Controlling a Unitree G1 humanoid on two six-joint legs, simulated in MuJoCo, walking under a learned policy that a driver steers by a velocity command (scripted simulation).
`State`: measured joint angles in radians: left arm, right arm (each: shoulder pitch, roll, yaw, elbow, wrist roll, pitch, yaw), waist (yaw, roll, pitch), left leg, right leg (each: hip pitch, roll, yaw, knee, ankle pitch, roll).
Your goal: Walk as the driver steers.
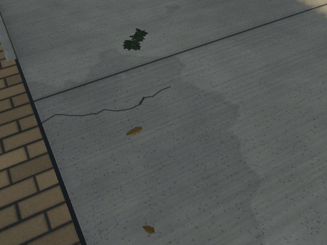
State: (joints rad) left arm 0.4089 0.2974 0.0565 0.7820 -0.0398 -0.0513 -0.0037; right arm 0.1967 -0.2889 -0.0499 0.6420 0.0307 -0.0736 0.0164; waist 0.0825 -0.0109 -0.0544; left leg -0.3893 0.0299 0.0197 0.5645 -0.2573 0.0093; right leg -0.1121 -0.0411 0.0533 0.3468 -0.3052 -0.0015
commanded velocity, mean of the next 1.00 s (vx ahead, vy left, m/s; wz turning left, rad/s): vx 0.52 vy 0.00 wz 0.02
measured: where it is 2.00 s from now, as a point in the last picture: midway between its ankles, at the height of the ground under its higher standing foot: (178, 149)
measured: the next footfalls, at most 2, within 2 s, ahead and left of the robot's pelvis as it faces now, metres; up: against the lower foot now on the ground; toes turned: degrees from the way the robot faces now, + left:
left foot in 0.04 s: +0.07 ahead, +0.14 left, +0.00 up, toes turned +1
right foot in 0.50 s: +0.57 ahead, -0.08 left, +0.00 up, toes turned -2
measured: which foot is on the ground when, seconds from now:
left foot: up 0.00-0.02, down 0.04-0.52, up 0.54-0.88, down 0.90-1.00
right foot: down 0.00-0.04, up 0.06-0.48, down 0.50-1.00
